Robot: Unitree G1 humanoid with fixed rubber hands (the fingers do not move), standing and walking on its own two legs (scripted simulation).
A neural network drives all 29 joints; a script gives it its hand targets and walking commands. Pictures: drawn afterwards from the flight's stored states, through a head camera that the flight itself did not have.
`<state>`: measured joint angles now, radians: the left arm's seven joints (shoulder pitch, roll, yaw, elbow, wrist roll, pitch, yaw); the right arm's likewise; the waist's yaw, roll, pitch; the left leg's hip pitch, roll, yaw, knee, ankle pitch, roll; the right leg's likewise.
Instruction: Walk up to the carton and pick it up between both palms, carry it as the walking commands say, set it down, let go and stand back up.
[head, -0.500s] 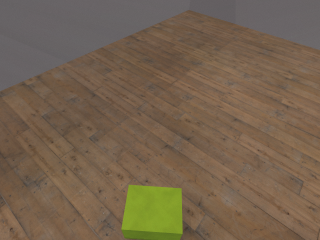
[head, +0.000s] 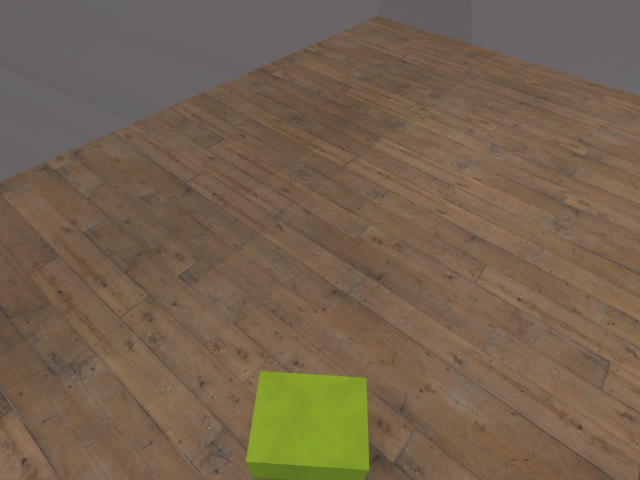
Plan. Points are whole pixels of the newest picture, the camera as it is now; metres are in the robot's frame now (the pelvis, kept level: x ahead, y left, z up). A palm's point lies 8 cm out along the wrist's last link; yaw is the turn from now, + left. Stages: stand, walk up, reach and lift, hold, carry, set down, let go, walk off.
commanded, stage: stand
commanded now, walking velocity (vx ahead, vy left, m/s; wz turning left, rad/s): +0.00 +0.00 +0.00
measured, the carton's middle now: (309, 427) +0.40 +0.00 -0.68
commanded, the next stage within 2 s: reach and lift in 0.16 s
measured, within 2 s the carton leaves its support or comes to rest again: neither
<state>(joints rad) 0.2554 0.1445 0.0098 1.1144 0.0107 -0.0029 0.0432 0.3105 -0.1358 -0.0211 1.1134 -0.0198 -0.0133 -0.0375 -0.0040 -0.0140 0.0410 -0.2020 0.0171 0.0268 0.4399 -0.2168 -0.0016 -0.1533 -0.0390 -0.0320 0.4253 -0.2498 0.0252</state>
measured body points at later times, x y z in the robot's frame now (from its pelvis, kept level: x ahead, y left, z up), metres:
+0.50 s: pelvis -0.02 +0.00 -0.02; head +0.05 +0.01 +0.42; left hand +0.16 +0.23 -0.15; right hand +0.15 -0.23 -0.14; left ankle +0.01 +0.12 -0.74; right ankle -0.01 -0.13 -0.74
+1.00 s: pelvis -0.06 -0.01 -0.07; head +0.08 -0.01 +0.36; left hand +0.19 +0.22 -0.19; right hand +0.18 -0.24 -0.18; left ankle +0.01 +0.12 -0.74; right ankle -0.01 -0.14 -0.74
